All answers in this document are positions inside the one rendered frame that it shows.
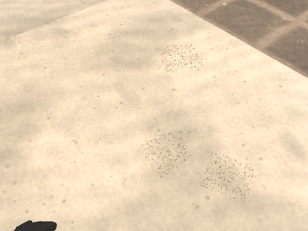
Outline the robot left hand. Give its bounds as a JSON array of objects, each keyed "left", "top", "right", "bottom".
[{"left": 13, "top": 220, "right": 57, "bottom": 231}]

